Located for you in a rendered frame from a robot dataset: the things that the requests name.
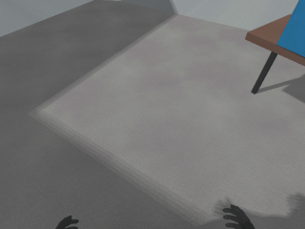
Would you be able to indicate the table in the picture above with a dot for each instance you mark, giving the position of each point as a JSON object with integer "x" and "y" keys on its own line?
{"x": 266, "y": 37}

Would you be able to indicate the carton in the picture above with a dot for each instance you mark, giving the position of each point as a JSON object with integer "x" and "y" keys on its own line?
{"x": 293, "y": 36}

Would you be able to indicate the robot left hand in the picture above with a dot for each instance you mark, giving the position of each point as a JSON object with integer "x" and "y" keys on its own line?
{"x": 66, "y": 222}

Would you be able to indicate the robot right hand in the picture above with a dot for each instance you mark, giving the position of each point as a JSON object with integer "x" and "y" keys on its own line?
{"x": 240, "y": 217}

